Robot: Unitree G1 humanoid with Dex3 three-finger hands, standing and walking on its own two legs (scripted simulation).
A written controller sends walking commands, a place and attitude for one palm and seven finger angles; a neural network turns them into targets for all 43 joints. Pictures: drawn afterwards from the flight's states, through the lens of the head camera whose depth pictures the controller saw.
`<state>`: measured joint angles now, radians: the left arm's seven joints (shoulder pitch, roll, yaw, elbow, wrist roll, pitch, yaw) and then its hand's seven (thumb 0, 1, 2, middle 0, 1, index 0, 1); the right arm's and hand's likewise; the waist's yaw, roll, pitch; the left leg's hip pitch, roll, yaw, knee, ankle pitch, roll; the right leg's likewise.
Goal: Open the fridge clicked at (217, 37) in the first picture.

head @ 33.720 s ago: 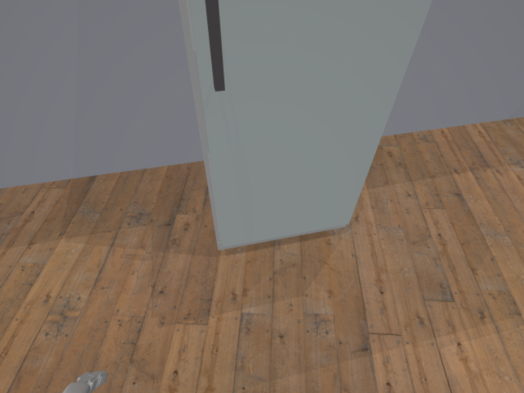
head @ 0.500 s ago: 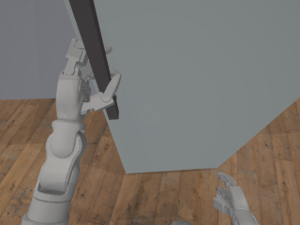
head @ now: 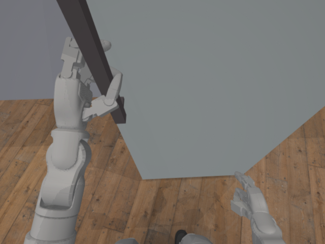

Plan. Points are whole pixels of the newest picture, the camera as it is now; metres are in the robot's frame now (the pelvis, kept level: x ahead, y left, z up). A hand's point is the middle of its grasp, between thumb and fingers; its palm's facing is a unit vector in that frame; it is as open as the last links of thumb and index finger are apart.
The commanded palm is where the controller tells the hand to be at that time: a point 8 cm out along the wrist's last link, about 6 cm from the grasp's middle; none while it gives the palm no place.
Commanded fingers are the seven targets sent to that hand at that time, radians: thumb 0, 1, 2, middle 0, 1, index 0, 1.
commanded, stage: walk backward, drawing the door open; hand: left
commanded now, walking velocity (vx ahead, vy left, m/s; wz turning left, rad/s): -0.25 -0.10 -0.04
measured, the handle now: (104, 67) +0.40 +0.08 +0.21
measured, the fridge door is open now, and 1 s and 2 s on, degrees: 1 27 60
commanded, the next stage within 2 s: none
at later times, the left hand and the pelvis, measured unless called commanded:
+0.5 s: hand (115, 153) +0.25 +0.06 +0.20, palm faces -0.11 -0.98 -0.14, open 7.9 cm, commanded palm +0.22 +0.11 +0.19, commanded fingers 0.00 0.90 0.90 -0.45 -1.40 -0.45 -1.40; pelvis -0.06 -0.01 +0.00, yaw +0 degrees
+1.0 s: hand out of the picture +0.11 +0.00 +0.19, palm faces +0.05 -0.97 -0.22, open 8.3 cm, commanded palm +0.08 +0.05 +0.19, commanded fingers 0.00 0.90 0.90 -0.45 -1.40 -0.45 -1.40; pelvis -0.16 -0.12 -0.02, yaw +9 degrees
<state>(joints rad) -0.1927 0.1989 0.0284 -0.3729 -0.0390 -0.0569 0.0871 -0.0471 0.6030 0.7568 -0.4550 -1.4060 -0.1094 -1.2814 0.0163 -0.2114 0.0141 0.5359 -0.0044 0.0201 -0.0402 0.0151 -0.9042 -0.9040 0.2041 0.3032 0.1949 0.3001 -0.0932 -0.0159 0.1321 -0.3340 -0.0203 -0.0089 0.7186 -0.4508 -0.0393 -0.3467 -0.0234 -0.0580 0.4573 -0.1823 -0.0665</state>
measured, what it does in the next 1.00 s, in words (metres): walks backwards: left foot, then left foot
